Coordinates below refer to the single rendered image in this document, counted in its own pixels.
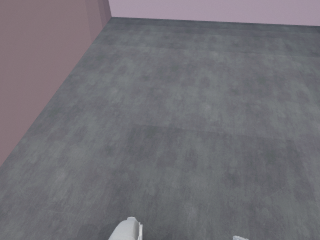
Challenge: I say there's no robot left thigh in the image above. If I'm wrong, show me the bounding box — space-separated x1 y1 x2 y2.
108 219 143 240

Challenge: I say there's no robot left shin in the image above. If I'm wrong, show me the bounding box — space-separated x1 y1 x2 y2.
127 217 137 221

